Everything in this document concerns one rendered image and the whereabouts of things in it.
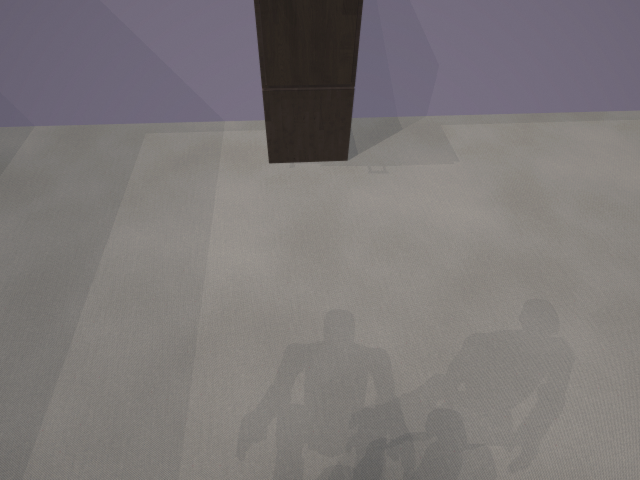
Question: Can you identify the cupboard door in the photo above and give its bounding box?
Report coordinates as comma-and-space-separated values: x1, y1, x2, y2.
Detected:
260, 0, 358, 86

